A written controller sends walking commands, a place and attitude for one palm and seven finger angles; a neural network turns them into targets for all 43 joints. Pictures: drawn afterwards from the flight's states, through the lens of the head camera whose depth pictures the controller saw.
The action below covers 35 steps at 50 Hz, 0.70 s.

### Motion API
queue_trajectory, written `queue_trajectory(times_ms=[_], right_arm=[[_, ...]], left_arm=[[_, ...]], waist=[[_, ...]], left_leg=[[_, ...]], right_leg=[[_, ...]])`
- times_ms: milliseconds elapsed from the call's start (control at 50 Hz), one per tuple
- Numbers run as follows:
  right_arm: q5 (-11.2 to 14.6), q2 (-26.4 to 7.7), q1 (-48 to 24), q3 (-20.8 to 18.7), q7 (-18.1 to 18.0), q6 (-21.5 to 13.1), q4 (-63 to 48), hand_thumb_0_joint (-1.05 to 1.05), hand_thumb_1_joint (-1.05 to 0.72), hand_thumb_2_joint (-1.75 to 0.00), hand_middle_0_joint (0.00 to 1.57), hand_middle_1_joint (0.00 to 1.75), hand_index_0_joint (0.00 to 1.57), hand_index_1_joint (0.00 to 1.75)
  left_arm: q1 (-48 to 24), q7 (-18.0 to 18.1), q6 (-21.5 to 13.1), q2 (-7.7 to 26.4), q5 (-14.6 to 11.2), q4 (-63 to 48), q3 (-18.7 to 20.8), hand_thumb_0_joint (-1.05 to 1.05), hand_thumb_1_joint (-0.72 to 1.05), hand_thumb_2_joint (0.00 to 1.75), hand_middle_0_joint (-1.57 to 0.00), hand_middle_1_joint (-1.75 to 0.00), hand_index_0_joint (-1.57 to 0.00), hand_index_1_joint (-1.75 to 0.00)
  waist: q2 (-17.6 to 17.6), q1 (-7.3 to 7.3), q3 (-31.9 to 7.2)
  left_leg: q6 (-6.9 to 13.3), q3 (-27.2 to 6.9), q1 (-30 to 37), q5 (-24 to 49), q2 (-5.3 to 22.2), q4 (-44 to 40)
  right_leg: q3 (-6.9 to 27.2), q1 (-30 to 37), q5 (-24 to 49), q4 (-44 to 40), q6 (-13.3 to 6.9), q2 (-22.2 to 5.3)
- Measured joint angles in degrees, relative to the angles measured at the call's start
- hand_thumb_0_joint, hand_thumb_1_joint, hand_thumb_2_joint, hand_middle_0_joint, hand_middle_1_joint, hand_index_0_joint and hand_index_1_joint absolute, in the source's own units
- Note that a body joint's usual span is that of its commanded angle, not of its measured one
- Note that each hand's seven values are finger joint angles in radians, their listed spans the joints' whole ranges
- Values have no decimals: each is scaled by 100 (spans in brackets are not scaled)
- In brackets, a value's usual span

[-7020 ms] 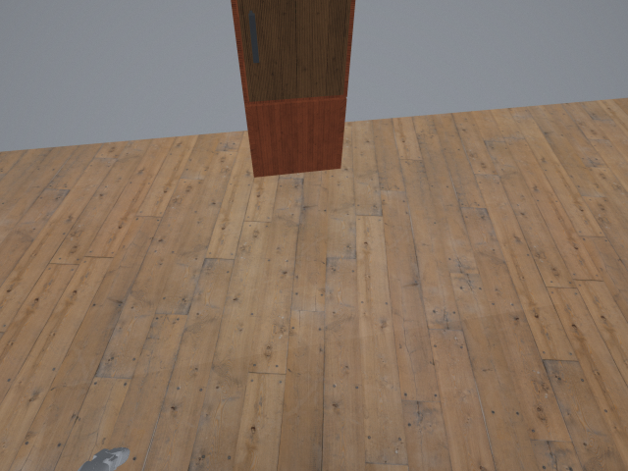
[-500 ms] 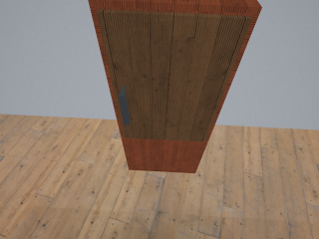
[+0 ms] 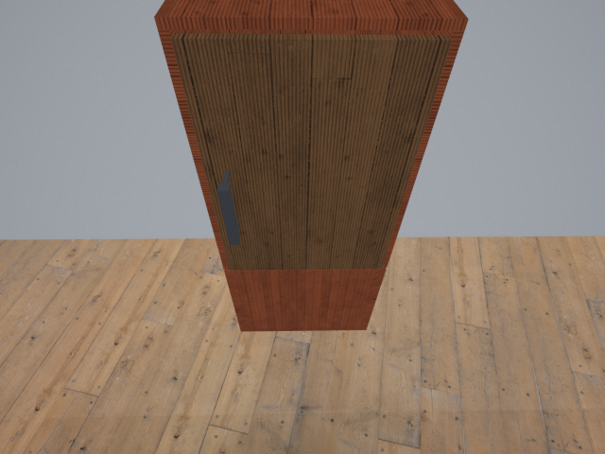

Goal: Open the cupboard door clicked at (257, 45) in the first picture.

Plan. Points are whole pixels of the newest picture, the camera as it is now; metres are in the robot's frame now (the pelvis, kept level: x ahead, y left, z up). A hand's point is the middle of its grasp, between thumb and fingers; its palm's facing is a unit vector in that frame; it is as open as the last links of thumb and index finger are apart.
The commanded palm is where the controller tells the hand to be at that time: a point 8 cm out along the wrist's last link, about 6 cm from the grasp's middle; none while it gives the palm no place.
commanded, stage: look again from close up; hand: left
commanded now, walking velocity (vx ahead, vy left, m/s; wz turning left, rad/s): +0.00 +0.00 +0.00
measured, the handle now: (230, 209) +0.57 +0.19 -0.08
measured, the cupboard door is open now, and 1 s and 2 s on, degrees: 0 0 0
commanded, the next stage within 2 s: shuffle to correct the standing spot in 0.52 s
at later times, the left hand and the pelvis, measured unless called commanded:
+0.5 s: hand out of the picture -0.01 +0.12 -0.17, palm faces +0.04 -0.98 -0.20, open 7.3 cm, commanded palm none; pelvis +0.00 -0.05 +0.00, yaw +1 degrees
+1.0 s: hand out of the picture +0.01 +0.12 -0.19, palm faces +0.08 -0.98 -0.17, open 7.3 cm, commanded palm none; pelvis +0.05 -0.05 -0.01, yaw +1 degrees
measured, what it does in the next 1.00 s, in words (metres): shifts its weight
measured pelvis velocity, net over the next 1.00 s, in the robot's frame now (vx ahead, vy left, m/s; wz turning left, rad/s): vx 0.05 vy -0.05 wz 0.02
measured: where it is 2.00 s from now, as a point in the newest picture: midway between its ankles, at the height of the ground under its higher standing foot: outside the picture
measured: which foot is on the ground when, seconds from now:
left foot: down 0.00-1.00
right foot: down 0.00-1.00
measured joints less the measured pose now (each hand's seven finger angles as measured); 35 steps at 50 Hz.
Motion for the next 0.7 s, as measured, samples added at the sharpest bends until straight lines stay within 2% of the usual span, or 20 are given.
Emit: queue_trajectory(times_ms=[220, 440, 700], right_arm=[[35, 124, 198, 16, 17, 13, 255, 0, -91, -90, 20, 30, 20, 30], [44, 182, 91, -6, -9, -5, 349, 1, -92, -90, 20, 30, 20, 30], [28, 163, 6, -12, -6, -13, 394, 1, -92, -90, 20, 30, 20, 30]], left_arm=[[165, -24, -3, -156, -7, 209, -40, 0, 91, 90, -20, -30, -20, -30], [260, -17, -76, -282, -10, 320, -35, 0, 91, 90, -20, -30, -20, -30], [267, -38, -127, -247, -3, 352, -2, 0, 91, 90, -21, -30, -20, -30]], waist=[[14, -29, 40], [55, 24, -22], [7, 47, -67]], left_leg=[[-190, -101, -3, 100, 164, -79], [-395, -239, -3, 140, 335, -114], [-568, -367, -4, 140, 505, -120]], right_leg=[[-100, 1, 43, -37, 95, 153], [-240, -1, -22, 19, -69, 322], [-372, 30, -85, 25, -243, 490]])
